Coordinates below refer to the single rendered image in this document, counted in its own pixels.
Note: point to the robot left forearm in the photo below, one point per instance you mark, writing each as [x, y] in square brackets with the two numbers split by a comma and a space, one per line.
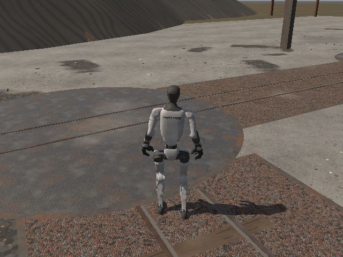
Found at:
[147, 140]

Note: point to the robot right shin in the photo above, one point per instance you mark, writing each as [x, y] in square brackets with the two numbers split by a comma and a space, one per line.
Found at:
[184, 194]

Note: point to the robot right hand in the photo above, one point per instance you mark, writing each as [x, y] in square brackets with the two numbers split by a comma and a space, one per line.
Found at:
[195, 151]

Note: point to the robot right upper arm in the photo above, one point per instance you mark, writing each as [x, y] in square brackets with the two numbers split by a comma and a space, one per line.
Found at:
[191, 123]

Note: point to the robot left upper arm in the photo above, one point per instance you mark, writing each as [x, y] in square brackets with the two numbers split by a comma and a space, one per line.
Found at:
[152, 122]

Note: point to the robot left hand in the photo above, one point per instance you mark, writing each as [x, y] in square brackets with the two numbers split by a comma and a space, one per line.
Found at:
[149, 148]

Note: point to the robot right forearm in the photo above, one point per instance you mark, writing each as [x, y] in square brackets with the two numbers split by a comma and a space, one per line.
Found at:
[197, 143]

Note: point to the robot left shin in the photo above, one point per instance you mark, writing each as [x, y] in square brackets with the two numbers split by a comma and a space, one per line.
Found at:
[160, 190]

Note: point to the robot shin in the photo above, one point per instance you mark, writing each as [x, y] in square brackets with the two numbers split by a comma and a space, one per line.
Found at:
[160, 190]
[184, 194]

